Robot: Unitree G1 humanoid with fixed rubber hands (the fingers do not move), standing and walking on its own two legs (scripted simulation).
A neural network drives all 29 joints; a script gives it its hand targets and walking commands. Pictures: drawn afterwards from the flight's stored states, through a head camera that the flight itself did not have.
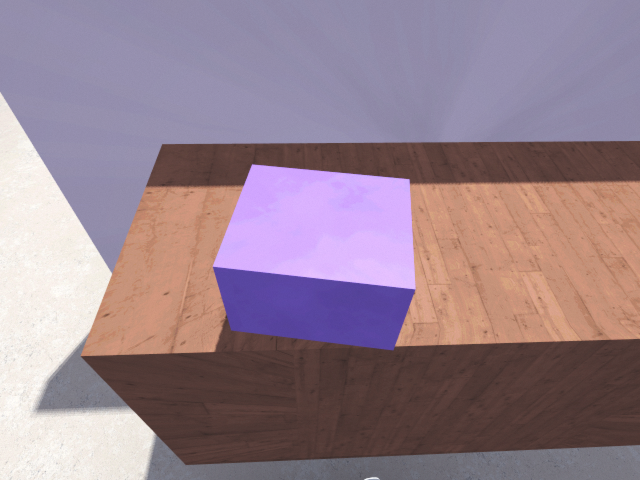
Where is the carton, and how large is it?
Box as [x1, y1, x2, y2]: [213, 164, 414, 349]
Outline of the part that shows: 252,164 213,264 213,269 231,330 393,349 414,291 414,271 408,179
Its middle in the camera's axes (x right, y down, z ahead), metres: +0.00 +0.02 +0.61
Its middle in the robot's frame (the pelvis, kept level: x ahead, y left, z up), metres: +0.45 -0.01 +0.00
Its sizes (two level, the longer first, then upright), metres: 0.251 0.210 0.161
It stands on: a pedestal, 0.67 m high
